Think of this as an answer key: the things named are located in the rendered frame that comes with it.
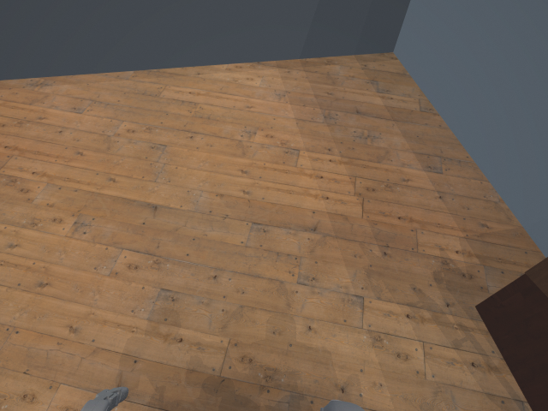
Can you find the left robot hand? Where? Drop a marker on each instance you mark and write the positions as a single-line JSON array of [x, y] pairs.
[[106, 400]]

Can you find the cupboard door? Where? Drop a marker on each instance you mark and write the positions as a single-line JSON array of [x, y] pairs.
[[539, 275]]

